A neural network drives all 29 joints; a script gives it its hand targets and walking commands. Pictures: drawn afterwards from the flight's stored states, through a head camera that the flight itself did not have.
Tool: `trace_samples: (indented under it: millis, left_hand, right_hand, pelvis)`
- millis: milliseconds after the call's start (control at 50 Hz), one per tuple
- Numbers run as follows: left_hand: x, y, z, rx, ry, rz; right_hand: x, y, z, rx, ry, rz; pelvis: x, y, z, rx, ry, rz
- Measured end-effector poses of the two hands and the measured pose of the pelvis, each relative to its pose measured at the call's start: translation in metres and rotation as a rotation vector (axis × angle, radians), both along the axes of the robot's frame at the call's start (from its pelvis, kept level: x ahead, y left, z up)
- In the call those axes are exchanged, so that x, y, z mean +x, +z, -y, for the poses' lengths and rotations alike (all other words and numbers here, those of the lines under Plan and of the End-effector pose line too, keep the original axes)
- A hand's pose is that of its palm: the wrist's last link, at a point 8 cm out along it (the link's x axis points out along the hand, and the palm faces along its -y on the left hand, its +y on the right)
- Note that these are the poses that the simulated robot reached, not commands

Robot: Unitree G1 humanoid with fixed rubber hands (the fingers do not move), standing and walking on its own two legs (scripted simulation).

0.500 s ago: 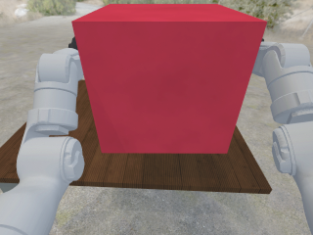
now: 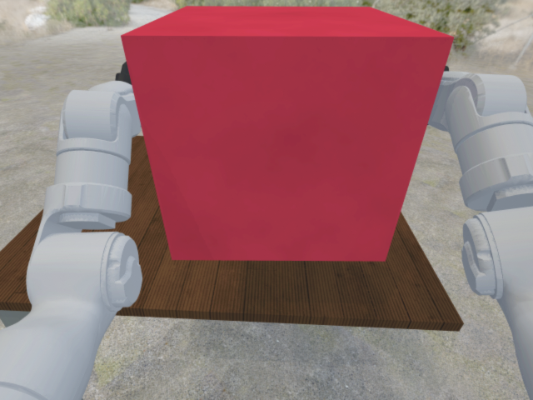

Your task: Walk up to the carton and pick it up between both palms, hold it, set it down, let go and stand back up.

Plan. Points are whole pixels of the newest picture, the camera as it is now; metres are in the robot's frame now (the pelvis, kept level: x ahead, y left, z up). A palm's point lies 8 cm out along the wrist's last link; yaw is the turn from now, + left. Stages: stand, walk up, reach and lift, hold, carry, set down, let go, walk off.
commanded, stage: hold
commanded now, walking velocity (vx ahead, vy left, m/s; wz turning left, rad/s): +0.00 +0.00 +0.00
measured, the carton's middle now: (278, 123) +0.41 -0.01 +0.30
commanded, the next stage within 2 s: none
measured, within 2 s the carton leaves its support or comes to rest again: neither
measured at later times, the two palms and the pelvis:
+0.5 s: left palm (131, 100) +0.38 +0.19 +0.34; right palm (428, 96) +0.37 -0.20 +0.36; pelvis +0.00 +0.00 +0.00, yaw +0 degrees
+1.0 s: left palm (134, 101) +0.37 +0.18 +0.34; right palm (436, 100) +0.36 -0.20 +0.36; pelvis +0.00 +0.00 +0.00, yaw +0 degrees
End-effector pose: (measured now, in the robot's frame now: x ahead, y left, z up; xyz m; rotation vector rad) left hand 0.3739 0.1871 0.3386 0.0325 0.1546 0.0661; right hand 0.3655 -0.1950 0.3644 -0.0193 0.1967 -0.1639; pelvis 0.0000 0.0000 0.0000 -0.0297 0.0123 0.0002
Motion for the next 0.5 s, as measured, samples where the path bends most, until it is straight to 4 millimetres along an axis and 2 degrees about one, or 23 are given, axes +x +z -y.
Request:
trace_samples:
  millis: [280, 500]
  left_hand:
    - [0.0015, 0.001, 0.0052, 0.0, -0.003, -0.007]
    - [0.0019, 0.0011, 0.0007, -0.003, 0.005, -0.006]
  right_hand:
    - [0.0, -0.0003, 0.0052, 0.007, -0.006, -0.008]
    - [0.0034, -0.0019, 0.0009, -0.002, 0.005, -0.007]
  pelvis:
    - [0.0005, 0.0002, 0.0006, 0.002, -0.004, 0.0]
    - [0.002, 0.0001, 0.0019, 0.001, 0.002, -0.005]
